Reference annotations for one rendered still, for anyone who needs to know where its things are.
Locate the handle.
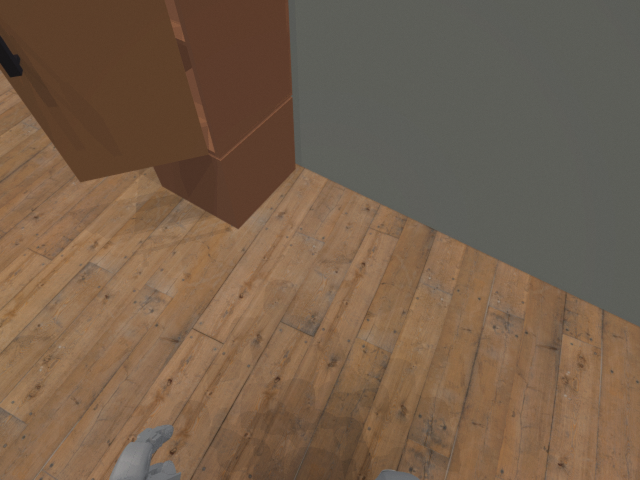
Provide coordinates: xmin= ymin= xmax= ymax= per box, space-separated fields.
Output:
xmin=0 ymin=36 xmax=23 ymax=77

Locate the left robot hand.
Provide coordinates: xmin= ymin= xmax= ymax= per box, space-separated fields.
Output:
xmin=109 ymin=425 xmax=181 ymax=480

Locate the cupboard door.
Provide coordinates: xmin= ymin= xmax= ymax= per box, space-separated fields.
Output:
xmin=0 ymin=0 xmax=209 ymax=182

